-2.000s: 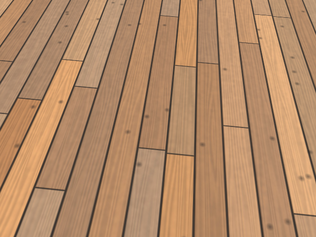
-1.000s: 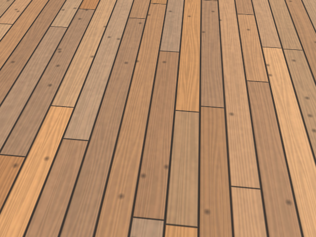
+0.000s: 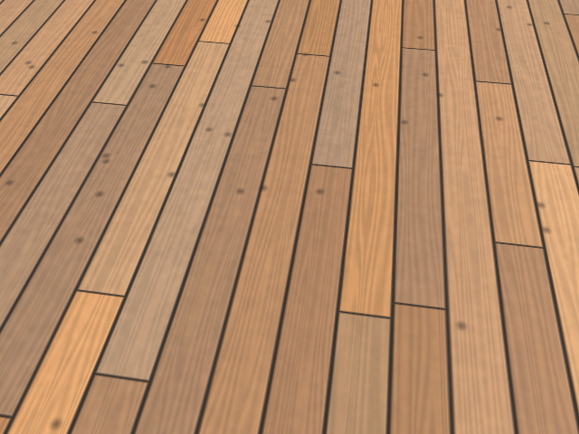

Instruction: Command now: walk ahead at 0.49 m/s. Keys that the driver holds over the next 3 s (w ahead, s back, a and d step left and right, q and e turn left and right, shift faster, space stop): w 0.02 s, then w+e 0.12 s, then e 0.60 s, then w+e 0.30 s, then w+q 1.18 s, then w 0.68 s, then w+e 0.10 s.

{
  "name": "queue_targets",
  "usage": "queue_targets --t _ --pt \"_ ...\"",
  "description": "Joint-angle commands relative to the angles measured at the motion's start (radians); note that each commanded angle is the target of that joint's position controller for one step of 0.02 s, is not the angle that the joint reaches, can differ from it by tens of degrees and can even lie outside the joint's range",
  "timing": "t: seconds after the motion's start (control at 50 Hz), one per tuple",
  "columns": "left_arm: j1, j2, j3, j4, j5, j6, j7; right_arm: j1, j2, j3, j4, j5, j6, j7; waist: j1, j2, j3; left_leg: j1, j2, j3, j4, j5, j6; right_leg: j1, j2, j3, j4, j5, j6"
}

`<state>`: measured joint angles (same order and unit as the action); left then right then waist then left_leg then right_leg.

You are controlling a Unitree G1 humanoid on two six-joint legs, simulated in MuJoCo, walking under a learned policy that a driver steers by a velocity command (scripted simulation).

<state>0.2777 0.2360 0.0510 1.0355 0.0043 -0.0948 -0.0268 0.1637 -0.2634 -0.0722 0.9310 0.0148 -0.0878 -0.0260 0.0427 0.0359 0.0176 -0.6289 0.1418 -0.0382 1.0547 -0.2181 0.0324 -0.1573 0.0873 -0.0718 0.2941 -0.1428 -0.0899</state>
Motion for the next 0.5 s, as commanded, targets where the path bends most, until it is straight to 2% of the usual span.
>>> queue_targets --t 0.02,0.06,0.1,0.14,0.18,0.22,0.24,0.26,0.28,0.3,0.32,0.34,0.36,0.38,0.4,0.44,0.5 --pt "-0.043 0.15 0.023 -0.063 -0.001 -0.016 0.024 -0.002 -0.056 -0.014 -0.05 -0.012 0.003 0.0 -0.04 -0.068 0.044 -0.066 0.038 -0.025 -0.145 0.168 -0.029 -0.056 -0.297 0.242 -0.223 0.013 -0.156" --pt "0.006 0.148 0.022 -0.057 -0.009 -0.01 0.03 -0.084 -0.047 -0.01 -0.075 -0.014 -0.004 0.006 -0.015 -0.063 0.049 -0.047 0.011 -0.005 -0.284 0.271 -0.038 -0.042 -0.267 0.208 -0.212 0.067 -0.133" --pt "0.055 0.154 0.023 -0.049 -0.016 -0.004 0.034 -0.163 -0.035 -0.003 -0.096 -0.008 -0.011 0.016 0.012 -0.064 0.056 -0.013 -0.025 0.016 -0.4 0.326 -0.047 -0.021 -0.254 0.193 -0.197 0.084 -0.12" --pt "0.099 0.16 0.026 -0.041 -0.023 0.005 0.037 -0.226 -0.033 0.004 -0.115 -0.001 -0.016 0.028 0.034 -0.068 0.063 0.006 -0.049 0.021 -0.475 0.325 -0.056 0.02 -0.262 0.2 -0.167 0.083 -0.118" --pt "0.128 0.158 0.027 -0.034 -0.023 0.022 0.041 -0.274 -0.037 0.009 -0.137 -0.003 -0.027 0.04 0.042 -0.075 0.071 0.031 -0.081 0.022 -0.544 0.297 -0.055 0.07 -0.266 0.209 -0.085 0.198 -0.106" --pt "0.127 0.177 0.037 -0.039 -0.024 0.039 0.049 -0.238 -0.078 -0.002 -0.143 -0.006 -0.036 0.043 0.008 -0.119 0.03 0.108 -0.106 0.007 -0.595 0.251 -0.038 0.123 -0.275 0.24 0.025 0.327 -0.07" --pt "0.109 0.183 0.042 -0.05 -0.025 0.046 0.052 -0.183 -0.104 -0.011 -0.131 -0.008 -0.039 0.041 -0.023 -0.139 -0.006 0.183 -0.118 0.011 -0.615 0.244 -0.023 0.132 -0.269 0.249 0.092 0.397 -0.05" --pt "0.08 0.17 0.039 -0.07 -0.026 0.048 0.053 -0.07 -0.14 -0.027 -0.101 -0.017 -0.043 0.035 -0.08 -0.133 -0.073 0.341 -0.122 0.025 -0.653 0.312 0.005 0.106 -0.222 0.232 0.212 0.458 -0.016" --pt "0.059 0.131 0.026 -0.111 -0.013 0.045 0.053 0.07 -0.207 -0.043 -0.081 -0.04 -0.048 0.026 -0.131 -0.072 -0.217 0.619 0.006 -0.061 -0.576 0.596 0.06 -0.037 -0.153 0.196 0.441 0.284 0.027" --pt "0.185 0.022 0.0 -0.118 0.006 0.036 0.05 0.133 -0.268 -0.049 -0.082 -0.054 -0.031 0.018 -0.088 0.193 -0.385 0.995 0.297 -0.328 -0.479 1.009 0.191 -0.373 -0.008 0.104 0.798 -0.418 0.098" --pt "0.265 0.064 0.001 -0.117 -0.024 0.029 0.048 0.146 -0.232 -0.037 -0.1 -0.035 -0.016 0.026 -0.092 0.272 -0.556 1.044 0.379 -0.521 -0.546 0.853 0.281 -0.448 -0.015 0.202 1.002 -0.6 0.109" --pt "0.188 0.15 0.03 -0.126 -0.047 0.038 0.052 0.08 -0.161 -0.021 -0.122 -0.031 -0.003 0.024 -0.094 0.157 -0.444 0.929 0.311 -0.414 -0.593 0.7 0.247 -0.512 -0.076 0.203 1.054 -0.53 0.116" --pt "0.104 0.161 0.037 -0.149 -0.048 0.053 0.059 0.015 -0.123 -0.009 -0.132 -0.028 0.005 0.015 -0.086 0.098 -0.305 0.786 0.257 -0.285 -0.623 0.615 0.206 -0.545 -0.113 0.153 1.033 -0.46 0.126" --pt "0.076 0.149 0.044 -0.152 -0.039 0.074 0.066 -0.035 -0.102 0.0 -0.131 -0.031 0.01 0.012 -0.062 0.057 -0.212 0.635 0.214 -0.201 -0.66 0.572 0.192 -0.52 -0.145 0.141 1.002 -0.409 0.138" --pt "0.087 0.132 0.05 -0.157 -0.033 0.097 0.072 -0.074 -0.094 0.002 -0.129 -0.038 0.013 0.011 -0.028 0.072 -0.163 0.507 0.189 -0.141 -0.702 0.5 0.182 -0.454 -0.17 0.139 0.956 -0.372 0.14" --pt "0.097 0.088 0.049 -0.181 -0.03 0.128 0.073 -0.112 -0.106 -0.005 -0.125 -0.055 0.015 0.012 0.0 0.1 -0.112 0.361 0.165 -0.054 -0.777 0.408 0.194 -0.364 -0.165 0.101 0.887 -0.32 0.141" --pt "0.043 0.085 0.052 -0.231 -0.022 0.14 0.067 -0.126 -0.138 -0.019 -0.121 -0.046 0.019 -0.002 0.0 0.089 -0.116 0.359 0.187 0.006 -0.816 0.37 0.214 -0.347 -0.18 0.091 0.737 -0.224 0.134"
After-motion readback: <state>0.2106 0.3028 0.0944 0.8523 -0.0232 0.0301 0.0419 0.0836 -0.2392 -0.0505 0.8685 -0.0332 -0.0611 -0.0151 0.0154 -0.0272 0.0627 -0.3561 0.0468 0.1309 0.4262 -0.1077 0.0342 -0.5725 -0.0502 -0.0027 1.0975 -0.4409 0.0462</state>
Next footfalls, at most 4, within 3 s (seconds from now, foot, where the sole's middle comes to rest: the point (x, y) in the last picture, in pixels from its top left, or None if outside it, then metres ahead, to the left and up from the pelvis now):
0.28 left None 0.36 0.15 -0.78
0.72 right None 0.27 -0.09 -0.78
1.22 left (301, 429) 0.52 0.03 -0.78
1.66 right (437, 367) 0.69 -0.29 -0.78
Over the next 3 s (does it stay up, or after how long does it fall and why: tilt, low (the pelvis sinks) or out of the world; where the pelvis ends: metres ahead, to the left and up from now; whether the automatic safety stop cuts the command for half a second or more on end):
stays up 1.32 -0.18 0.00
